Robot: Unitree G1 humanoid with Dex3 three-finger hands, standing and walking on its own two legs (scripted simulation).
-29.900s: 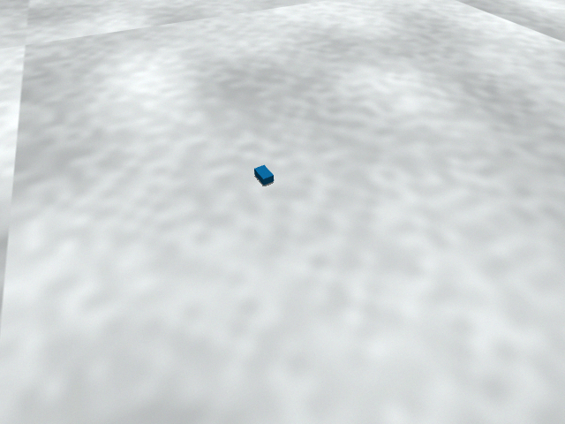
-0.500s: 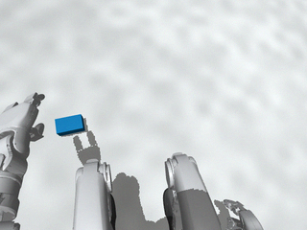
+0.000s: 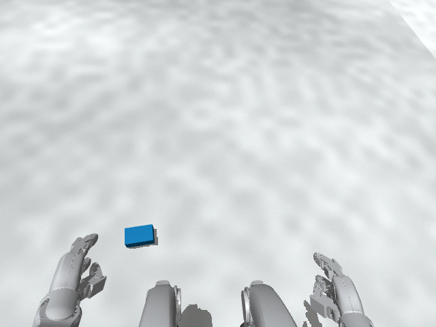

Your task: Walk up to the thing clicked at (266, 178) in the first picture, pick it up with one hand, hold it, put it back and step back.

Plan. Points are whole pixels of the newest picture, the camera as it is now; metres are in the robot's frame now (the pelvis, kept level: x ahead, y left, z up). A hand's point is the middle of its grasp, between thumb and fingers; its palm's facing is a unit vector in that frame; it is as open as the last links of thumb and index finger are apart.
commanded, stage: home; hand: left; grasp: from above
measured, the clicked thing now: (139, 235) +0.50 +0.24 -0.59
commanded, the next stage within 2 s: none
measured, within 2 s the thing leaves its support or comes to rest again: neither
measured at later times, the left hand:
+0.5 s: hand (77, 294) +0.21 +0.19 +0.06, palm faces +0.09 -0.97 -0.21, open 7.4 cm
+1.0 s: hand (83, 299) +0.21 +0.18 +0.06, palm faces +0.09 -0.97 -0.21, open 7.4 cm
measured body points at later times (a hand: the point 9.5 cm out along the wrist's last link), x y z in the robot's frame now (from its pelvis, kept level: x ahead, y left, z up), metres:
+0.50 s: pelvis +0.06 +0.00 +0.10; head +0.07 +0.01 +0.55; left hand +0.21 +0.24 +0.08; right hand +0.22 -0.24 +0.04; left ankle +0.07 +0.12 -0.58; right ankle +0.04 -0.14 -0.58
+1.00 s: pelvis +0.05 -0.01 +0.10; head +0.07 +0.00 +0.55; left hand +0.20 +0.23 +0.07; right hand +0.22 -0.24 +0.04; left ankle +0.07 +0.12 -0.58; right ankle +0.04 -0.14 -0.58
